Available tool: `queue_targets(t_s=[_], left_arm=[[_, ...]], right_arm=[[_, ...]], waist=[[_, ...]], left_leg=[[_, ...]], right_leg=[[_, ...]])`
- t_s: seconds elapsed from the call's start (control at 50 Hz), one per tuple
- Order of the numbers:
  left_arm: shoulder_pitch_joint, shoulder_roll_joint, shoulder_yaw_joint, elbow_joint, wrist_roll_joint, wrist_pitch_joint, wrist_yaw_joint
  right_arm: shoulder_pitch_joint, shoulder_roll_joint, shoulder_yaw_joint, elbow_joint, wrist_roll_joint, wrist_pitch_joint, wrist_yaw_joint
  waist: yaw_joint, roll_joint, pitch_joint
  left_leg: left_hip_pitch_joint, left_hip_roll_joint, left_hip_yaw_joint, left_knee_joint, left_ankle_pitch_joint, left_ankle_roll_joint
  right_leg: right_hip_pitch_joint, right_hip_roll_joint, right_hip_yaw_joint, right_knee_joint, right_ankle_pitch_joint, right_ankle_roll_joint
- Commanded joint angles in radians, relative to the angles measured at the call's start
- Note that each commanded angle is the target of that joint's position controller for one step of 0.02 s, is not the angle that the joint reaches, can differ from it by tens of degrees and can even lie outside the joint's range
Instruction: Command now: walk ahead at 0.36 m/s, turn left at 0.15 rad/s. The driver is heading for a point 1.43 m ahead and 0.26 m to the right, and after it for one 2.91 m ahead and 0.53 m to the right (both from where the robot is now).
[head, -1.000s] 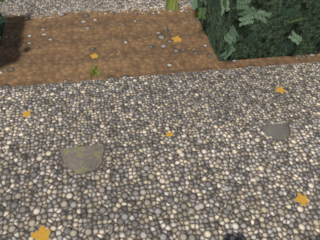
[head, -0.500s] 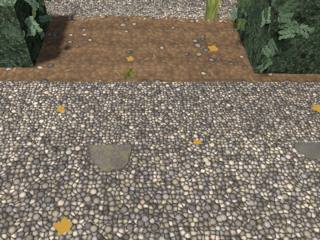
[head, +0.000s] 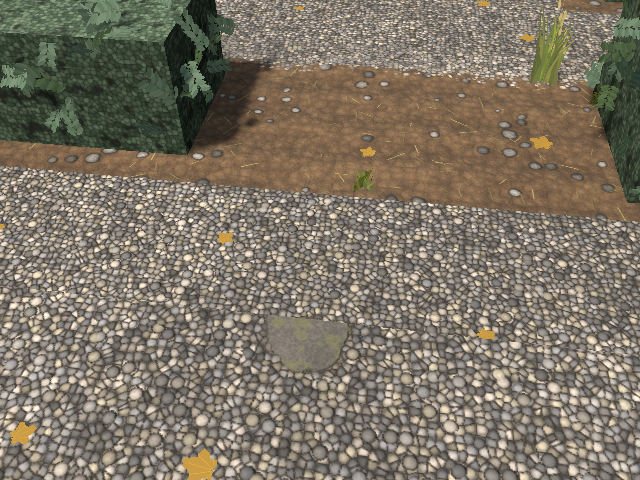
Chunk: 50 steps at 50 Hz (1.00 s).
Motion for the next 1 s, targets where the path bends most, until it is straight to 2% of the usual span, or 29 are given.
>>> queue_targets(t_s=[0.02,0.04,0.06,0.08,0.1,0.14,0.2,0.3,0.38,0.4,0.42,0.46,0.5,0.52,0.54,0.56,0.58,0.6,0.64,0.66,0.7,0.72,0.78,0.82,0.86,0.92,0.96,0.98,1.0], left_arm=[[0.055,0.047,0.005,-0.032,-0.007,-0.03,0.011],[0.145,0.052,0.006,-0.008,-0.011,-0.04,0.021],[0.243,0.12,0.015,0.006,0.003,-0.055,0.033],[0.272,0.227,0.038,0.003,0.001,-0.058,0.036],[0.247,0.243,0.053,0.02,0.003,-0.052,0.039],[0.125,0.139,0.032,-0.007,-0.007,-0.068,0.02],[0.158,0.075,0.017,0.014,-0.019,-0.087,0.016],[0.264,0.064,0.014,0.076,-0.023,-0.095,0.009],[0.315,0.066,0.012,0.105,-0.013,-0.097,0.012],[0.337,0.093,0.022,0.114,0.004,-0.097,0.019],[0.325,0.088,0.023,0.097,0.013,-0.1,0.021],[0.302,0.085,0.026,0.104,0.002,-0.088,0.027],[0.261,0.081,0.029,0.096,-0.007,-0.083,0.021],[0.212,0.091,0.033,0.082,-0.008,-0.09,0.013],[0.27,0.008,0.021,0.065,-0.014,-0.103,0.003],[0.308,0.001,0.024,0.068,-0.018,-0.111,0.016],[0.237,0.074,0.044,0.057,-0.016,-0.105,0.024],[0.184,0.101,0.058,0.05,-0.015,-0.089,0.018],[0.156,0.078,0.068,0.042,0.008,-0.049,0.006],[0.151,0.041,0.061,0.046,0.027,-0.027,-0.007],[0.1,0.017,0.06,0.037,0.035,-0.01,-0.027],[-0.002,0.036,0.071,0.008,0.009,-0.023,-0.024],[-0.069,-0.018,0.053,-0.012,0.014,-0.037,-0.062],[-0.067,-0.035,0.043,0.016,-0.008,-0.035,-0.068],[-0.088,-0.023,0.036,0.017,-0.007,-0.039,-0.063],[-0.182,-0.013,0.025,-0.004,0.026,-0.038,-0.042],[0.027,0.029,0.035,0.067,0.059,-0.046,-0.02],[0.2,0.042,0.049,0.126,0.064,-0.05,-0.011],[0.353,0.101,0.071,0.174,0.059,-0.054,-0.009]], right_arm=[[-0.067,-0.154,-0.039,-0.057,0.006,-0.007,-0.006],[-0.089,-0.121,-0.032,-0.059,0.006,-0.008,-0.012],[-0.098,-0.038,-0.012,-0.073,0.011,-0.018,-0.015],[-0.11,-0.011,-0.001,-0.098,0.011,-0.039,-0.012],[-0.137,-0.084,-0.013,-0.112,0.002,-0.05,-0.006],[-0.115,-0.13,-0.025,-0.072,0.0,-0.054,0.016],[-0.123,-0.102,-0.019,-0.041,-0.015,-0.041,0.033],[-0.311,-0.026,0.012,-0.089,-0.015,-0.038,0.043],[-0.383,-0.028,0.024,-0.107,-0.011,-0.034,0.038],[-0.314,-0.053,0.013,-0.072,-0.022,-0.037,0.043],[-0.286,-0.09,0.002,-0.053,-0.024,-0.045,0.045],[-0.293,-0.081,0.005,-0.06,-0.026,-0.052,0.046],[-0.09,-0.082,-0.008,0.017,-0.026,-0.058,0.036],[0.133,-0.102,-0.026,0.088,-0.026,-0.067,0.03],[0.235,-0.205,-0.053,0.123,-0.035,-0.078,0.022],[0.158,-0.178,-0.039,0.074,-0.004,-0.091,0.025],[0.096,-0.151,-0.038,0.07,0.022,-0.096,0.026],[-0.008,-0.102,-0.024,0.05,0.017,-0.107,0.032],[-0.061,-0.083,-0.013,0.057,0.004,-0.122,0.024],[-0.039,-0.102,-0.025,0.082,0.001,-0.124,0.015],[-0.005,-0.11,-0.028,0.109,-0.007,-0.141,0.003],[-0.044,-0.069,-0.017,0.105,-0.004,-0.164,0.0],[-0.028,-0.046,-0.006,0.117,-0.003,-0.185,-0.007],[-0.01,-0.014,0.008,0.133,-0.007,-0.174,-0.019],[0.03,0.0,0.022,0.136,-0.015,-0.166,-0.011],[0.129,-0.045,0.021,0.161,-0.033,-0.141,-0.035],[0.188,-0.061,0.023,0.182,-0.047,-0.108,-0.059],[0.17,-0.081,0.014,0.185,-0.028,-0.092,-0.063],[0.118,-0.073,0.006,0.167,-0.008,-0.079,-0.055]], waist=[[0.078,0.068,0.092],[0.127,0.013,0.101],[0.157,-0.173,0.076],[0.142,-0.207,0.099],[0.116,-0.164,0.148],[0.043,-0.121,0.175],[0.039,-0.15,0.128],[0.077,-0.139,0.112],[0.095,-0.132,0.118],[0.078,-0.162,0.084],[0.072,-0.104,0.057],[0.044,-0.075,0.102],[-0.035,-0.066,0.028],[-0.147,-0.05,-0.03],[-0.131,0.208,-0.09],[-0.064,0.188,-0.087],[-0.053,0.109,0.009],[-0.004,0.048,0.105],[0.052,0.04,0.189],[0.059,0.037,0.198],[0.051,0.041,0.201],[0.052,0.025,0.226],[0.042,0.01,0.17],[0.043,0.03,0.154],[0.027,0.016,0.178],[-0.032,-0.041,0.256],[0.036,-0.035,0.184],[0.126,-0.027,0.1],[0.205,-0.098,0.041]], left_leg=[[-0.256,0.215,-0.257,-0.12,-0.461,0.125],[-0.378,0.161,-0.217,-0.014,-0.474,0.085],[-0.473,0.042,-0.057,0.299,-0.417,0.025],[-0.628,-0.052,0.031,0.489,-0.353,0.008],[-0.659,0.016,-0.019,0.545,-0.258,0.011],[-0.584,0.083,0.006,0.547,-0.106,-0.019],[-0.481,0.126,0.091,0.506,0.029,-0.059],[-0.393,0.118,0.192,0.348,0.167,-0.075],[-0.324,0.103,0.238,0.29,0.095,-0.054],[-0.38,0.144,0.18,0.425,0.179,-0.026],[-0.406,0.134,0.198,0.491,0.175,-0.01],[-0.399,0.15,0.16,0.375,0.044,0.025],[-0.029,0.063,0.225,0.265,-0.049,0.052],[0.291,0.066,0.235,0.221,0.082,0.073],[0.534,0.315,-0.095,0.085,-0.026,0.142],[0.499,0.51,-0.406,-0.006,0.116,0.205],[0.376,0.509,-0.388,-0.065,0.08,0.241],[0.246,0.474,-0.288,-0.094,0.066,0.218],[0.066,0.438,-0.144,-0.13,0.154,0.166],[0.017,0.414,-0.075,-0.147,0.124,0.147],[0.051,0.382,0.03,-0.117,0.175,0.145],[0.061,0.305,0.129,-0.116,0.043,0.062],[-0.097,0.235,0.246,-0.073,-0.148,0.021],[-0.158,0.231,0.296,0.021,-0.231,0.001],[-0.154,0.237,0.304,0.119,-0.278,-0.001],[0.044,0.254,0.306,0.342,-0.101,0.01],[0.205,0.235,0.295,0.688,0.223,0.017],[0.198,0.219,0.316,0.956,0.365,0.011],[-0.075,0.14,0.348,1.439,-0.044,-0.004]], right_leg=[[0.237,0.027,-0.05,-0.193,0.048,-0.044],[0.382,0.011,-0.005,-0.264,0.036,-0.047],[0.461,-0.197,0.281,-0.421,-0.222,-0.064],[0.473,-0.387,0.655,-0.535,-0.434,-0.122],[0.363,-0.412,0.7,-0.563,-0.508,-0.183],[0.297,-0.281,0.499,-0.554,-0.327,-0.141],[0.284,-0.188,0.302,-0.573,-0.002,-0.127],[0.298,-0.141,0.155,-0.531,0.442,-0.125],[0.331,-0.153,0.119,-0.484,0.62,-0.147],[0.442,-0.229,0.153,-0.432,0.716,-0.177],[0.477,-0.236,0.14,-0.383,0.739,-0.193],[0.513,-0.254,0.147,-0.322,0.85,-0.187],[0.351,-0.186,0.101,-0.083,1.056,-0.156],[0.123,-0.133,0.073,0.188,0.966,-0.134],[-0.182,-0.008,0.018,0.578,0.261,-0.079],[-0.356,0.059,0.054,0.759,-0.17,-0.072],[-0.428,0.013,0.092,0.734,-0.105,-0.085],[-0.402,-0.043,0.11,0.648,-0.056,-0.084],[-0.315,-0.081,0.116,0.526,-0.019,-0.066],[-0.268,-0.081,0.088,0.492,0.014,-0.055],[-0.325,-0.067,0.038,0.469,0.212,-0.062],[-0.379,-0.066,0.067,0.307,0.328,-0.062],[-0.117,-0.006,-0.028,0.014,0.852,-0.074],[0.01,-0.005,-0.055,-0.026,1.038,-0.096],[0.046,0.003,-0.09,-0.044,1.069,-0.094],[-0.053,0.004,-0.136,-0.21,0.876,-0.065],[0.039,0.0,-0.121,-0.396,0.795,-0.088],[0.2,0.0,-0.108,-0.481,0.827,-0.118],[0.462,-0.086,-0.016,-0.474,0.96,-0.212]])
